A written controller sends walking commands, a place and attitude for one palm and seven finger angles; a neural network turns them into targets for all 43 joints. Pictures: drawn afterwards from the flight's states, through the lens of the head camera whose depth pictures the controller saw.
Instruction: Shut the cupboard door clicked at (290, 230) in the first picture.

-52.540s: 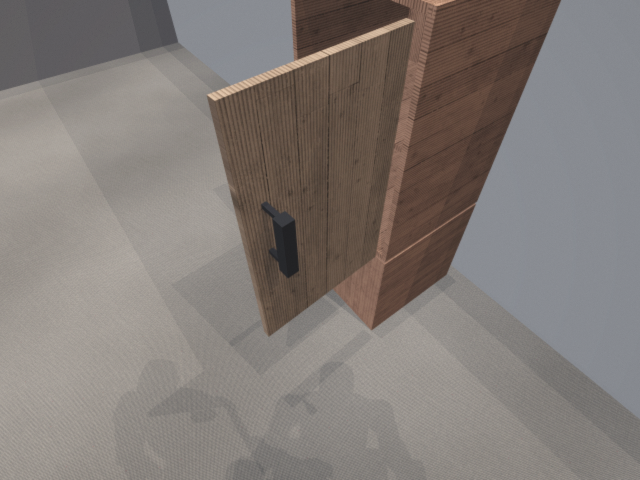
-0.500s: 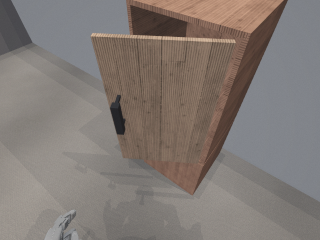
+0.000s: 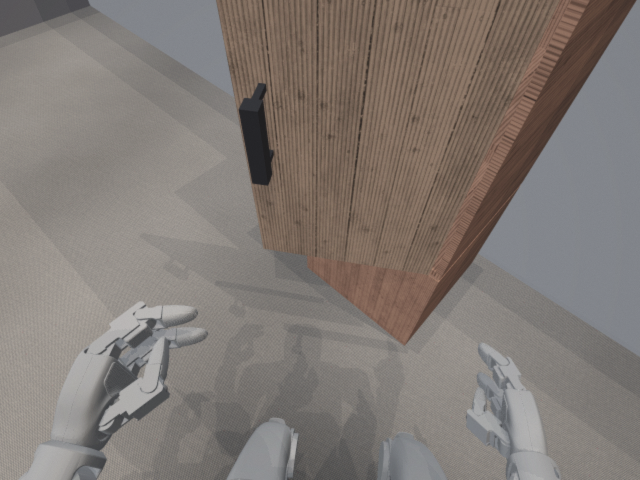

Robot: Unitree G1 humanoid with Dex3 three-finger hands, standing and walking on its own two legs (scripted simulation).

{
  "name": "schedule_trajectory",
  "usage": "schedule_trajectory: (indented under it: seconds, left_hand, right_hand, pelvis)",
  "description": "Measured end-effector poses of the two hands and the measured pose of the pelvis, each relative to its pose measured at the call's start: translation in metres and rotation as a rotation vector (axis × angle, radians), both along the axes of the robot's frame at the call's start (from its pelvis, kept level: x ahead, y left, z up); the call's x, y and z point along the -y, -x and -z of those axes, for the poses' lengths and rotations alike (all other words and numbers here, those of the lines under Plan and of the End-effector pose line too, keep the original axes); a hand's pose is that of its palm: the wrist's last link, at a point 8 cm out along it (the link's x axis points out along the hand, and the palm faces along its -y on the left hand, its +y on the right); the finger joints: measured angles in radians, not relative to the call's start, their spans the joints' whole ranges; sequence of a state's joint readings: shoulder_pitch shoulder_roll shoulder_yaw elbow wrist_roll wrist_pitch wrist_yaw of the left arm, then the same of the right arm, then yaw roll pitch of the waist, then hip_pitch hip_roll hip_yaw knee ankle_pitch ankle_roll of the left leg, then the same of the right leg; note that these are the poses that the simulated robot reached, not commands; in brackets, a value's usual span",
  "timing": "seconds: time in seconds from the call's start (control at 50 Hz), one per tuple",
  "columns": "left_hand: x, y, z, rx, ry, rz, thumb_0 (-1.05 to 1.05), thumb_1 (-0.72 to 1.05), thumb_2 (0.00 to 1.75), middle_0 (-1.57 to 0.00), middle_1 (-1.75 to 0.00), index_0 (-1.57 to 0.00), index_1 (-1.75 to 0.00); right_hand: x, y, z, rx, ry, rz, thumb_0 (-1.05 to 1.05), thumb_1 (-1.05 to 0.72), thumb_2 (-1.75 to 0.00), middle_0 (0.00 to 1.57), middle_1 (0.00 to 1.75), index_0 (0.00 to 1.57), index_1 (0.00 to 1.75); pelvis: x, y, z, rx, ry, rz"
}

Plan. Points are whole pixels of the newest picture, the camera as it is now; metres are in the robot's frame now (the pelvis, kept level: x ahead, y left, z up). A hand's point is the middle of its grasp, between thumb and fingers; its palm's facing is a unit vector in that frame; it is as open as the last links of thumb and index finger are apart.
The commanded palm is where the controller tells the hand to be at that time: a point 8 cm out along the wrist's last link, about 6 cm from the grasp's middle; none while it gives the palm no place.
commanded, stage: raise the hand and make a fist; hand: left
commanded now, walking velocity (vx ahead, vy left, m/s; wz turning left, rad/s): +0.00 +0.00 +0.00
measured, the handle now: (261, 135) +0.54 +0.16 +0.11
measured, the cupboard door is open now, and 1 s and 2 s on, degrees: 32 32 32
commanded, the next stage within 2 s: bring the fist close to the handle in 1.32 s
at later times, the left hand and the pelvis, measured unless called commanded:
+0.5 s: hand (155, 350) +0.23 +0.20 +0.09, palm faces -0.04 -1.00 -0.06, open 3.3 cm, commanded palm +0.20 +0.25 +0.09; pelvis +0.02 +0.02 +0.03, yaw -1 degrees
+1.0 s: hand (162, 310) +0.26 +0.20 +0.11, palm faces -0.05 -1.00 -0.05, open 3.1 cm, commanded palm +0.23 +0.25 +0.11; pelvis +0.03 +0.01 +0.04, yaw +0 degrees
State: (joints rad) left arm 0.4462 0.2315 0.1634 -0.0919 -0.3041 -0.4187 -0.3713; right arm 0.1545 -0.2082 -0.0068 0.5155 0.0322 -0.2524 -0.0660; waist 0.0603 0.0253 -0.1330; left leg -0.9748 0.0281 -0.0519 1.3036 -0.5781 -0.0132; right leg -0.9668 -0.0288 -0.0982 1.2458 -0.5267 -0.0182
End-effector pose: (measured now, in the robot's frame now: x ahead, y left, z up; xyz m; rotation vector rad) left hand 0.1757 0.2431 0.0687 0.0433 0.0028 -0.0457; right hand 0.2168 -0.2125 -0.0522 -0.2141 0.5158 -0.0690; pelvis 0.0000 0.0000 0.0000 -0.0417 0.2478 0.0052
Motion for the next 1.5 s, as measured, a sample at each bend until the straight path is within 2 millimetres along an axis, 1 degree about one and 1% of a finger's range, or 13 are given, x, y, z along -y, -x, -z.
schedule_trajectory:
  seconds: [0.06, 0.12, 0.2, 0.26, 0.34, 0.42, 0.56, 0.68, 0.8, 1.02, 1.22, 1.44, 1.5]
  left_hand:
    - [-0.001, -0.01, -0.002, -0.04, 0.004, 0.02, 0.01, 0.9, 0.9, -0.63, -0.76, -0.63, -0.77]
    - [-0.005, -0.015, -0.004, -0.079, 0.003, 0.013, 0.01, 0.9, 0.9, -0.69, -0.82, -0.68, -0.83]
    - [-0.013, -0.016, -0.008, -0.08, -0.001, -0.013, 0.01, 0.9, 0.9, -0.76, -0.9, -0.75, -0.91]
    - [-0.015, -0.017, -0.01, -0.063, -0.006, -0.016, 0.01, 0.9, 0.9, -0.81, -0.96, -0.81, -0.97]
    - [-0.013, -0.021, -0.012, -0.047, -0.007, -0.001, 0.01, 0.9, 0.9, -0.89, -1.04, -0.88, -1.05]
    - [-0.011, -0.027, -0.015, -0.046, -0.009, 0.004, 0.01, 0.9, 0.9, -0.96, -1.12, -0.96, -1.13]
    - [-0.012, -0.034, -0.026, -0.034, -0.018, -0.012, 0.01, 0.9, 0.9, -1.09, -1.26, -1.08, -1.27]
    - [-0.013, -0.041, -0.03, -0.035, -0.017, -0.013, 0.01, 0.9, 0.9, -1.2, -1.38, -1.19, -1.38]
    - [-0.013, -0.05, -0.035, -0.032, -0.013, -0.006, 0.01, 0.9, 0.9, -1.27, -1.46, -1.26, -1.46]
    - [-0.009, -0.066, -0.043, -0.027, -0.007, 0.004, 0.01, 0.9, 0.9, -1.3, -1.49, -1.29, -1.49]
    - [-0.004, -0.063, -0.042, -0.022, -0.01, 0.0, 0.01, 0.9, 0.9, -1.3, -1.49, -1.29, -1.5]
    - [-0.003, -0.058, -0.042, -0.017, -0.012, 0.001, 0.01, 0.9, 0.9, -1.3, -1.49, -1.3, -1.5]
    - [-0.002, -0.06, -0.041, -0.015, -0.012, 0.002, 0.01, 0.9, 0.9, -1.3, -1.49, -1.3, -1.5]
  right_hand:
    - [-0.008, 0.018, 0.006, -0.057, -0.033, 0.026, 0.01, -0.91, -0.9, 0.2, 0.3, 0.21, 0.3]
    - [-0.01, 0.035, 0.007, -0.101, -0.043, 0.056, 0.02, -0.91, -0.9, 0.2, 0.3, 0.21, 0.3]
    - [-0.004, 0.051, 0.004, -0.137, -0.021, 0.084, 0.02, -0.9, -0.9, 0.2, 0.3, 0.21, 0.3]
    - [0.004, 0.055, 0.001, -0.147, 0.012, 0.09, 0.02, -0.9, -0.9, 0.2, 0.3, 0.21, 0.3]
    - [0.012, 0.053, -0.006, -0.14, 0.05, 0.093, 0.02, -0.91, -0.9, 0.2, 0.3, 0.21, 0.3]
    - [0.013, 0.043, -0.016, -0.115, 0.063, 0.094, 0.02, -0.91, -0.9, 0.2, 0.3, 0.21, 0.3]
    - [0.003, 0.022, -0.029, -0.074, 0.042, 0.064, 0.02, -0.91, -0.9, 0.2, 0.3, 0.21, 0.3]
    - [-0.004, 0.012, -0.031, -0.074, 0.023, 0.033, 0.01, -0.91, -0.9, 0.2, 0.3, 0.21, 0.3]
    - [-0.002, 0.013, -0.03, -0.097, 0.019, 0.032, 0.01, -0.91, -0.9, 0.2, 0.3, 0.21, 0.3]
    - [0.015, 0.027, -0.03, -0.139, 0.028, 0.075, 0.01, -0.91, -0.9, 0.2, 0.3, 0.21, 0.3]
    - [0.023, 0.03, -0.032, -0.139, 0.033, 0.088, 0.01, -0.91, -0.9, 0.2, 0.3, 0.21, 0.3]
    - [0.017, 0.025, -0.03, -0.12, 0.013, 0.071, 0.01, -0.91, -0.9, 0.2, 0.3, 0.21, 0.3]
    - [0.016, 0.025, -0.03, -0.116, 0.014, 0.064, 0.01, -0.91, -0.9, 0.2, 0.3, 0.21, 0.3]
  pelvis:
    - [-0.003, 0.0, -0.005, -0.005, 0.001, 0.003]
    - [-0.007, -0.002, -0.011, -0.007, -0.001, 0.009]
    - [-0.012, -0.005, -0.016, -0.007, -0.002, 0.013]
    - [-0.016, -0.007, -0.017, -0.007, -0.001, 0.011]
    - [-0.019, -0.01, -0.018, -0.006, 0.0, 0.01]
    - [-0.021, -0.013, -0.021, -0.001, 0.001, 0.01]
    - [-0.02, -0.02, -0.028, 0.007, 0.002, 0.008]
    - [-0.017, -0.025, -0.032, 0.012, 0.003, 0.003]
    - [-0.014, -0.029, -0.035, 0.018, 0.003, 0.001]
    - [-0.01, -0.033, -0.042, 0.027, -0.007, 0.006]
    - [-0.007, -0.032, -0.043, 0.029, -0.013, 0.009]
    - [-0.006, -0.029, -0.042, 0.034, -0.014, 0.007]
    - [-0.006, -0.028, -0.041, 0.033, -0.014, 0.004]
